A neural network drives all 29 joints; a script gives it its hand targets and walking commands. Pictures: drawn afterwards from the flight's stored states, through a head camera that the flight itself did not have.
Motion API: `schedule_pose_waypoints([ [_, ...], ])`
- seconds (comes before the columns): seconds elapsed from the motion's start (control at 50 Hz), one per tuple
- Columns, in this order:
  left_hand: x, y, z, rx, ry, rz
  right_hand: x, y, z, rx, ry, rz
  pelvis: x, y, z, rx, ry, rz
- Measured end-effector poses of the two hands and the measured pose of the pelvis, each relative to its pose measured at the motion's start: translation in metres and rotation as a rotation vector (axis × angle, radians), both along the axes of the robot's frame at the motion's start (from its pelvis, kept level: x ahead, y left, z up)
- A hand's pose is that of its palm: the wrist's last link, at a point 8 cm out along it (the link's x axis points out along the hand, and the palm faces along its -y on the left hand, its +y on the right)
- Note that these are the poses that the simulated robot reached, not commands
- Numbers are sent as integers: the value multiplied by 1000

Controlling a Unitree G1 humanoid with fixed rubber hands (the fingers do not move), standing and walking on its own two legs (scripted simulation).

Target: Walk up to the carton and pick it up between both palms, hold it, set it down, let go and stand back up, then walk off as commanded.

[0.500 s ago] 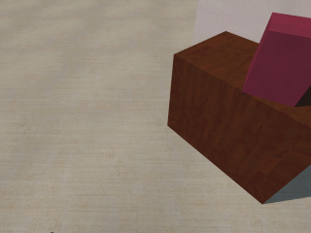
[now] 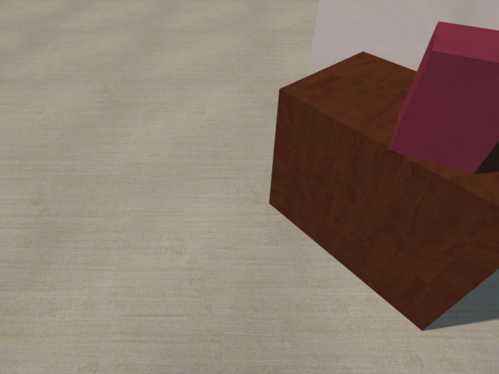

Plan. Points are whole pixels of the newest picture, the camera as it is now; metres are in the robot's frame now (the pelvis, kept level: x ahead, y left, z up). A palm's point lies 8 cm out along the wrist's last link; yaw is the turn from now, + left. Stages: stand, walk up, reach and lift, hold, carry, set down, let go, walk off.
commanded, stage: stand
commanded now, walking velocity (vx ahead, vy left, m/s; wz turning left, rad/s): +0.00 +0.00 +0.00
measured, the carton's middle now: (455, 97) +0.83 -0.56 +0.04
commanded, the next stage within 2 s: none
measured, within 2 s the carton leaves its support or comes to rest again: neither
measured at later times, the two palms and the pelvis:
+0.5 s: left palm out of the picture +0.09 +0.31 -0.10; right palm out of the picture +0.08 -0.31 -0.11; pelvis -0.01 +0.00 +0.00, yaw -1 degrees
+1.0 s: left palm out of the picture +0.10 +0.31 -0.10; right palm out of the picture +0.09 -0.31 -0.11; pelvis +0.00 +0.00 +0.00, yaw +0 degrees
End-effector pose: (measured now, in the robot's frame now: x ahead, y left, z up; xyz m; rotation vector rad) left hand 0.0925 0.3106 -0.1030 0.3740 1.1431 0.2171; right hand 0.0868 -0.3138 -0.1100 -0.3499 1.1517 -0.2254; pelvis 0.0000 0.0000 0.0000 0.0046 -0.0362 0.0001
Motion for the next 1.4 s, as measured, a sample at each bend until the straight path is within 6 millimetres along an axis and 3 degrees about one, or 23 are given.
schedule_pose_waypoints([
  [0.32, 5, 1, 3, 2, -16, -10, -13, -4, 1, -4, 7, -15, -5, 1, 0, -1, 0, -9],
  [0.68, -6, 1, 0, -3, 16, 1, -6, 2, -1, 11, -1, -2, -4, 2, 1, 0, 5, -13],
  [0.98, 5, 3, 0, -6, -7, -3, 3, 0, 4, -5, -10, -3, 0, 3, 1, -4, 5, -5],
  [1.4, 4, 1, -3, -12, 10, -6, 5, 6, 2, 1, -3, 5, 1, 6, 1, -3, 10, -9],
])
